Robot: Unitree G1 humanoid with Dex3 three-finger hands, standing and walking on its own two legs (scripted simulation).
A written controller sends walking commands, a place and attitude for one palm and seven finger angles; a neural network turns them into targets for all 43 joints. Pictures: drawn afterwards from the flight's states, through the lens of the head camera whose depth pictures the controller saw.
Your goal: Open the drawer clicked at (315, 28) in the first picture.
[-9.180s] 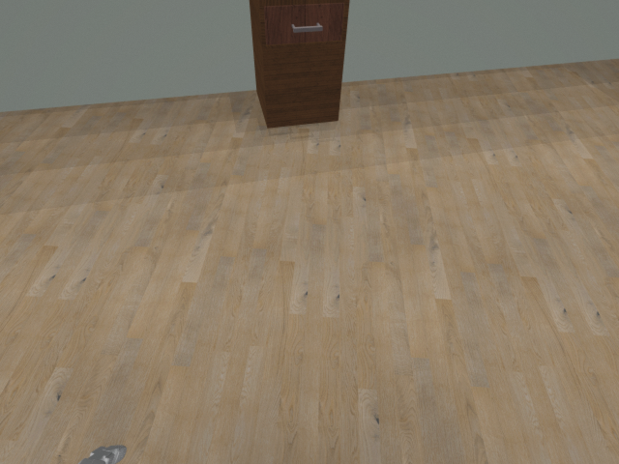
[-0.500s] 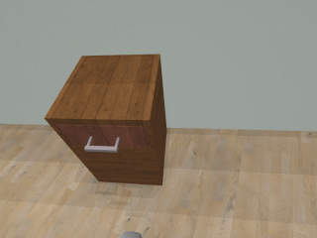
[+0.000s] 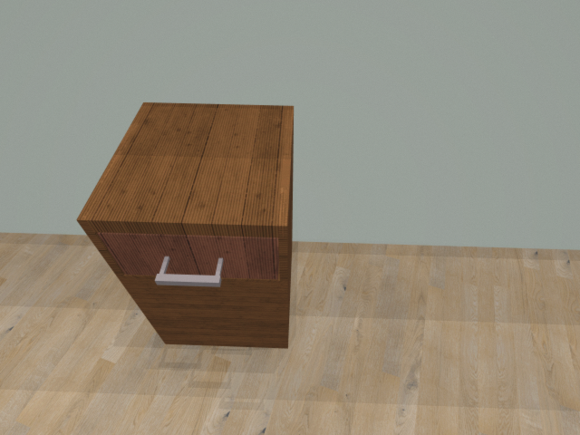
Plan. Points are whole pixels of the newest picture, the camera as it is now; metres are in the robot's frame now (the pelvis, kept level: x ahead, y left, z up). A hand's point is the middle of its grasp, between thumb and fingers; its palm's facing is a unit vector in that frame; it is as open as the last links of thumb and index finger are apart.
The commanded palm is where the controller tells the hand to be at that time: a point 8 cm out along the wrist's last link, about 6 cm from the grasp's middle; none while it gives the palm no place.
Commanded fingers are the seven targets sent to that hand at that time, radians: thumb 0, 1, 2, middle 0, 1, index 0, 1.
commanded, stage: come to a stop and stand still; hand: left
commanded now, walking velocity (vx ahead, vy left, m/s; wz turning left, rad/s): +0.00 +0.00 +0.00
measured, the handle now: (190, 271) +0.47 +0.26 -0.21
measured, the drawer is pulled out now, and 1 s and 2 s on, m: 0.00 0.00 0.00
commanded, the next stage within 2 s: look again from close up in 0.14 s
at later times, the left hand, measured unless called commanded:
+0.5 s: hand out of the picture +0.00 +0.18 -0.18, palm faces +0.02 -0.98 -0.21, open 7.3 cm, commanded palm none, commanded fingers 0.00 0.90 0.90 -0.20 -0.30 -0.20 -0.30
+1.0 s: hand out of the picture +0.08 +0.20 -0.11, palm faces -0.04 -0.86 -0.50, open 7.4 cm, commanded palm +0.10 +0.22 -0.05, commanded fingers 0.00 0.71 0.82 -0.21 -0.42 -0.21 -0.42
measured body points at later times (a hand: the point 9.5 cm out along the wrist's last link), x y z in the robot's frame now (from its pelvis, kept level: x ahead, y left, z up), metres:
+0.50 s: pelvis +0.00 +0.01 -0.01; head +0.00 +0.00 +0.44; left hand +0.00 +0.23 -0.16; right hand -0.01 -0.20 -0.17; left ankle -0.04 +0.11 -0.74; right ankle -0.03 -0.12 -0.74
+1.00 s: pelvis -0.02 -0.01 -0.01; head -0.01 -0.02 +0.44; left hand +0.08 +0.24 -0.08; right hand +0.04 -0.25 -0.15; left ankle -0.04 +0.11 -0.74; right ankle -0.03 -0.12 -0.74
